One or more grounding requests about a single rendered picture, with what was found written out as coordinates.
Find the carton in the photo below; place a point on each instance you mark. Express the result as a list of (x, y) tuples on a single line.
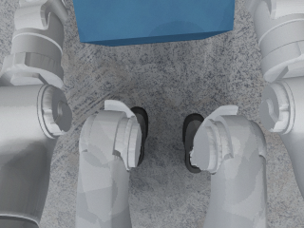
[(115, 23)]

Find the left robot forearm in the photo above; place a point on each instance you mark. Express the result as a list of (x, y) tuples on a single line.
[(37, 45)]

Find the right robot upper arm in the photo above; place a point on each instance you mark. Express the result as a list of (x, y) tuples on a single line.
[(282, 111)]

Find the robot left shin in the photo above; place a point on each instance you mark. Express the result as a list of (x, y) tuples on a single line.
[(114, 105)]

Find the right robot foot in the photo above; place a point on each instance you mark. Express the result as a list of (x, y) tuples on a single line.
[(190, 127)]

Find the right robot forearm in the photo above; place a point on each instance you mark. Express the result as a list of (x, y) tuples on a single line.
[(279, 28)]

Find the left robot upper arm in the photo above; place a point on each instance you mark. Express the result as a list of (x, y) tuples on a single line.
[(32, 118)]

